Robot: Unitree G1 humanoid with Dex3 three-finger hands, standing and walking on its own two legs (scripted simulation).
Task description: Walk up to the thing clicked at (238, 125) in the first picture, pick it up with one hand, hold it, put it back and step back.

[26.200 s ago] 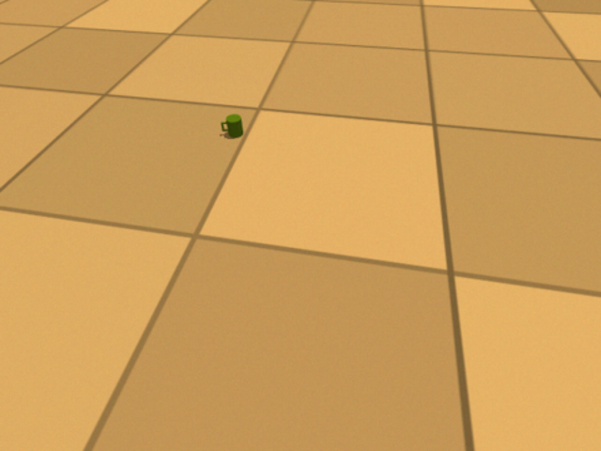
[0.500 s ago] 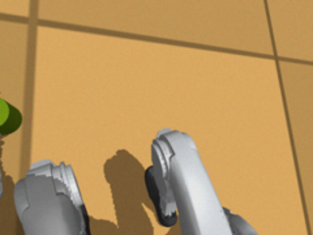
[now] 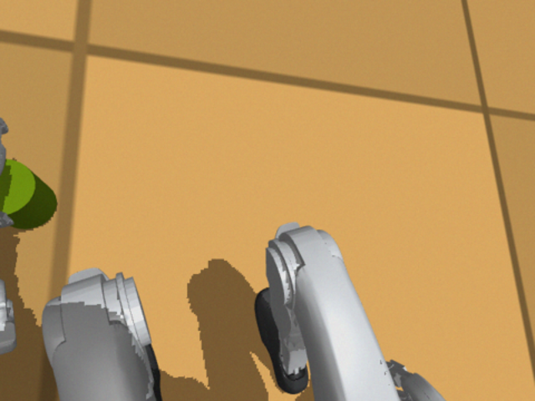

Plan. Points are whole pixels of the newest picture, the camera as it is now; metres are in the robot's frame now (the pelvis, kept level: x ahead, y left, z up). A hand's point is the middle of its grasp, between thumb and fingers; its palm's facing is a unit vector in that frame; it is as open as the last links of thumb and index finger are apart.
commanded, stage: withdraw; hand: left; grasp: from above
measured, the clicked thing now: (3, 198) +0.45 +0.33 -0.26
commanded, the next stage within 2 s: home in 0.68 s
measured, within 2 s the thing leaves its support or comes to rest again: neither
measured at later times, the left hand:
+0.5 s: hand out of the picture +0.43 +0.34 -0.04, palm faces -0.51 -0.12 -0.85, open 14.1 cm
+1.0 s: hand out of the picture +0.46 +0.33 -0.08, palm faces -0.34 -0.15 -0.93, open 12.9 cm
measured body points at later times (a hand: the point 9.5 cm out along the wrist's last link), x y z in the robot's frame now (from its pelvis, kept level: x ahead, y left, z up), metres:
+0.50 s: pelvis -0.02 +0.00 +0.08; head +0.20 +0.08 +0.47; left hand +0.45 +0.34 +0.01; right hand +0.08 -0.28 -0.02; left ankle +0.07 +0.14 -0.28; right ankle +0.10 -0.13 -0.28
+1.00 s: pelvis -0.01 +0.00 +0.05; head +0.21 +0.08 +0.43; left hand +0.47 +0.34 -0.03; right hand +0.04 -0.24 -0.07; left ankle +0.07 +0.14 -0.28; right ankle +0.10 -0.13 -0.28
